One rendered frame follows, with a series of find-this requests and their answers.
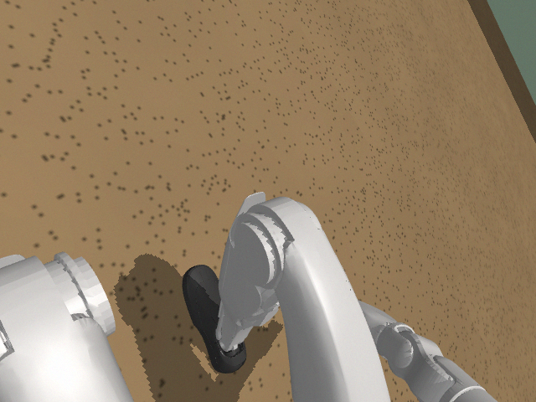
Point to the right robot foot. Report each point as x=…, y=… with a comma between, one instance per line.
x=201, y=294

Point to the right robot hand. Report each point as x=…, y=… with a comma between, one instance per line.
x=377, y=320

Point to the right robot arm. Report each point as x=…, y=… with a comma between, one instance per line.
x=420, y=363

